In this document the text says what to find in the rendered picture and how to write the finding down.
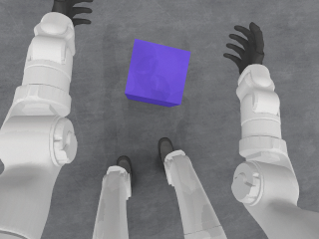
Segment left robot upper arm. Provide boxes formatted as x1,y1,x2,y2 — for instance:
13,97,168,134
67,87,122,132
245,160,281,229
0,115,78,239

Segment right robot upper arm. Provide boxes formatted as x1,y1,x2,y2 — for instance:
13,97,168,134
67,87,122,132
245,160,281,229
231,160,319,239

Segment left robot forearm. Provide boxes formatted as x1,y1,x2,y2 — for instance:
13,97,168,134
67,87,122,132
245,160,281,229
0,12,76,162

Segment robot left thigh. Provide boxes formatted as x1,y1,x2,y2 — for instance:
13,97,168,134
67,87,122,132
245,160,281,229
92,170,132,239

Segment carton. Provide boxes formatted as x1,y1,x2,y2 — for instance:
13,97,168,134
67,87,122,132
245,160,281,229
125,39,191,108

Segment left robot hand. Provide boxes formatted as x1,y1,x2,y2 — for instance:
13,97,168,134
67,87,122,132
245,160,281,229
51,0,94,27

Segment robot right shin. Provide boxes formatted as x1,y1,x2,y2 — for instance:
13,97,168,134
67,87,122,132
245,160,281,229
164,149,191,163

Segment right robot forearm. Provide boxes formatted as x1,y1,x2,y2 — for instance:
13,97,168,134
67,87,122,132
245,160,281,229
236,64,299,198

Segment right robot hand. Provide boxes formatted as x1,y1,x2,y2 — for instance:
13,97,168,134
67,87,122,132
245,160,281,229
223,22,265,75

